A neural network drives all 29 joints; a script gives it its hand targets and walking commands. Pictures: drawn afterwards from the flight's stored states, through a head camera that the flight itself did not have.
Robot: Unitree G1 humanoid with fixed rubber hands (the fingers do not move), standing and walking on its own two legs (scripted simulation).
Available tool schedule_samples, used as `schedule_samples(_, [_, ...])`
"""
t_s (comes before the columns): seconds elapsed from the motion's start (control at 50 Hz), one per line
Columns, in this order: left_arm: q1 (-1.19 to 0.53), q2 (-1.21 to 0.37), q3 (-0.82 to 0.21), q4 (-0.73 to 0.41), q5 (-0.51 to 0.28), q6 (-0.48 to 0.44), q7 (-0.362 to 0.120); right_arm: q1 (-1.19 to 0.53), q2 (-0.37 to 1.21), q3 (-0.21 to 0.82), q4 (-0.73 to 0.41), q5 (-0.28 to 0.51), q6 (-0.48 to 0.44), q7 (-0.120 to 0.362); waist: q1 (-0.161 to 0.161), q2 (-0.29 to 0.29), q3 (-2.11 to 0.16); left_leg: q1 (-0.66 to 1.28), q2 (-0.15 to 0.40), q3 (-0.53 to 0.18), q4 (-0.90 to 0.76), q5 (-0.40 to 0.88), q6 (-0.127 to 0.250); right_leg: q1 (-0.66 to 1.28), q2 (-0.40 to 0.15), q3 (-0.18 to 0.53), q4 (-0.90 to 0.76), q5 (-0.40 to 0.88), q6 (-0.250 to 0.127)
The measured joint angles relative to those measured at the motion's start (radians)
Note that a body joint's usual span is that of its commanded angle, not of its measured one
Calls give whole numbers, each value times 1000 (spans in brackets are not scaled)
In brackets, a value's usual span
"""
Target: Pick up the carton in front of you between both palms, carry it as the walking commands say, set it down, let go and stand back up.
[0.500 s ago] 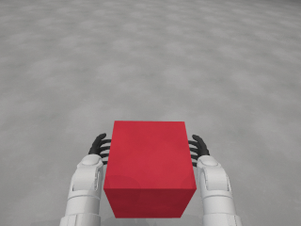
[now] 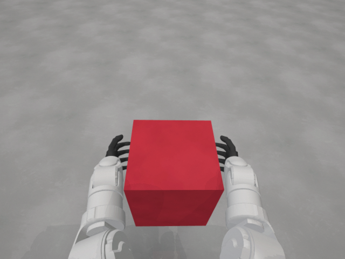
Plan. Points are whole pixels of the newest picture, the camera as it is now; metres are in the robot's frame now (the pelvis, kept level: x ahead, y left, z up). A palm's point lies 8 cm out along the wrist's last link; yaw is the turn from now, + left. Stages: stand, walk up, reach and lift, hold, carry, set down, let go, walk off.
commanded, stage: set down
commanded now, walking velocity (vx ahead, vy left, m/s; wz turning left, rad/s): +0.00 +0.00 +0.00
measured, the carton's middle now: (171, 175) +0.35 -0.01 -0.05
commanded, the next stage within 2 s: none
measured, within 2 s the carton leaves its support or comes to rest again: rests again in 1.98 s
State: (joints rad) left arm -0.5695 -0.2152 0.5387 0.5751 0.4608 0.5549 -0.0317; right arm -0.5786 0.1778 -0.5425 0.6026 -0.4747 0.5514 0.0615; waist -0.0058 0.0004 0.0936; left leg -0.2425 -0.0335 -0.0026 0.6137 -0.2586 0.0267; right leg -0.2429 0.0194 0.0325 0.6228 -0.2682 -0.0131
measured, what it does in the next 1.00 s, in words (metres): lowers itself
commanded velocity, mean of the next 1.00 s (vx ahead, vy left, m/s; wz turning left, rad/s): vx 0.00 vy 0.00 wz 0.00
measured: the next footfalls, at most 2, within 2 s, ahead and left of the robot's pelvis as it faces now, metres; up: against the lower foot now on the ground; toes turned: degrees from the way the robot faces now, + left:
none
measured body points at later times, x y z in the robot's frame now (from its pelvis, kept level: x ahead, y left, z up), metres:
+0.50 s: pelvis -0.01 -0.01 -0.11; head +0.21 -0.02 +0.29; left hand +0.41 +0.13 -0.18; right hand +0.41 -0.17 -0.19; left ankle +0.05 +0.11 -0.72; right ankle +0.05 -0.12 -0.72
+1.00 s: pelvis -0.04 -0.01 -0.24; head +0.24 -0.02 +0.11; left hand +0.45 +0.13 -0.34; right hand +0.46 -0.17 -0.34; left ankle +0.05 +0.11 -0.72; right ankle +0.05 -0.12 -0.72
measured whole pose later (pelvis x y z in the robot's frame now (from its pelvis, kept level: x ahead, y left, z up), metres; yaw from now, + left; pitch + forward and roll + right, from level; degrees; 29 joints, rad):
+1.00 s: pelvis -0.04 -0.01 -0.24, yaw +1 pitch +44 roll +1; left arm -0.98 -0.06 0.48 0.62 0.20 0.27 0.08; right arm -1.02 -0.03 -0.43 0.70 -0.20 0.28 -0.03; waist -0.01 0.01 -0.12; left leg -1.95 -0.05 -0.01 1.67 -0.50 -0.02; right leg -1.95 0.05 0.01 1.68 -0.50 -0.01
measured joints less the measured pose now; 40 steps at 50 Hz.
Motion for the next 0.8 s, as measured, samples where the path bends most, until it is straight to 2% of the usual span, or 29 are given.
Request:
schedule_samples(0.08, [-16, 1, 13, 13, 0, -94, 0, -22, -4, -9, 17, -14, -93, 4, 2, 2, 12, -160, 0, 2, 72, -17, -2, -161, 1, 0, 73, -16, 7])
schedule_samples(0.14, [-10, 6, -13, 0, -28, -187, 10, -17, -11, 13, 4, 9, -187, -3, 2, 3, 23, -307, 1, 0, 123, -21, -5, -307, 3, -3, 124, -20, 7])
schedule_samples(0.24, [2, 26, -78, -22, -114, -341, 43, -8, -45, 80, -15, 114, -335, -29, -1, 7, 18, -583, 2, -6, 230, -34, -11, -580, 6, -12, 230, -35, 4])
schedule_samples(0.34, [18, 61, -156, -61, -228, -419, 74, 2, -81, 167, -49, 240, -410, -69, 0, 8, -67, -858, 2, -15, 372, -74, -21, -855, 13, -18, 370, -74, 1])
schedule_samples(0.38, [15, 73, -172, -74, -259, -426, 80, -3, -89, 186, -59, 273, -416, -78, 2, 7, -111, -947, -3, -25, 428, -83, -15, -945, 18, -17, 425, -91, -1])
schedule_samples(0.44, [-9, 82, -167, -70, -274, -416, 81, -30, -91, 181, -56, 286, -403, -83, 1, 8, -169, -1048, -5, -30, 503, -122, -31, -1049, 23, -17, 500, -117, -2])
schedule_samples(0.62, [-147, 86, -81, 2, -229, -338, 69, -155, -105, 118, 6, 251, -320, -82, 3, 7, -262, -1268, -7, -19, 681, -177, -36, -1274, 27, -14, 685, -172, -3])
schedule_samples(0.8, [-269, 116, -49, 35, -227, -314, 76, -286, -143, 102, 57, 238, -300, -86, 5, 9, -271, -1497, -13, -15, 861, -210, -40, -1504, 26, -18, 868, -208, -2])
